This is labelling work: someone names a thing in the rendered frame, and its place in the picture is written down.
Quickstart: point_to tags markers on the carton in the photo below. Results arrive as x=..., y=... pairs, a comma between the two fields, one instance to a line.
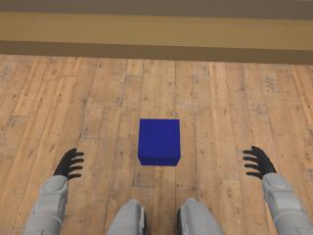
x=159, y=141

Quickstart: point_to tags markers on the left robot shin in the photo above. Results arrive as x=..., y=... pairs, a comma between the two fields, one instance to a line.
x=135, y=201

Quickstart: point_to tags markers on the left robot thigh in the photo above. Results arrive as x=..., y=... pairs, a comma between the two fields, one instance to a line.
x=129, y=220

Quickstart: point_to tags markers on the right robot forearm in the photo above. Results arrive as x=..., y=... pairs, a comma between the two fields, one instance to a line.
x=288, y=213

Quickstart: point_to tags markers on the left robot forearm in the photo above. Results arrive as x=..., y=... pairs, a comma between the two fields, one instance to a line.
x=48, y=212

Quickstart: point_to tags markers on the robot left hand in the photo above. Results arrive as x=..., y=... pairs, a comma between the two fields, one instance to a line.
x=64, y=167

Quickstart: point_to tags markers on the robot right hand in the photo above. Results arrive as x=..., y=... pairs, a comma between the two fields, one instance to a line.
x=263, y=165

